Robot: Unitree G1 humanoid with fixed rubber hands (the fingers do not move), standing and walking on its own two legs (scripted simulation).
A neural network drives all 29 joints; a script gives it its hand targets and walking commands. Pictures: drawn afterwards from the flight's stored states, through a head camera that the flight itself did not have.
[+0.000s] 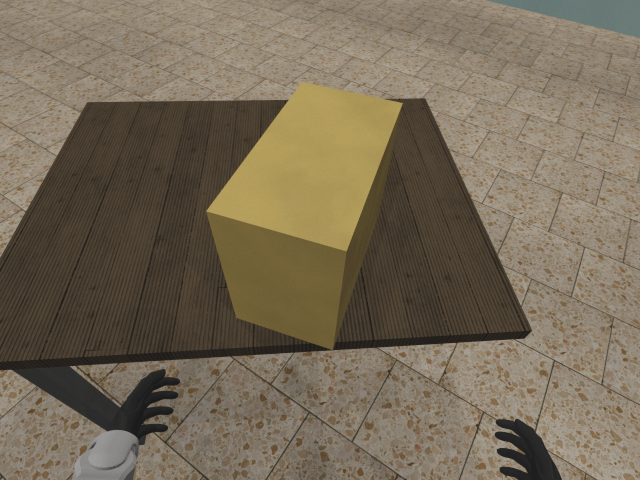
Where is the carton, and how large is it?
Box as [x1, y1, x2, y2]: [206, 82, 402, 349]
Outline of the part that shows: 302,82 221,190 206,212 236,317 332,349 378,214 402,103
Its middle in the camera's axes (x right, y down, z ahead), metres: -0.01 -0.04 +0.60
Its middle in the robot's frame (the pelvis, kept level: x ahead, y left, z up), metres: +0.48 +0.05 +0.03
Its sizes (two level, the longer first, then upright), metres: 0.305 0.164 0.248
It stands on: a table, 0.68 m high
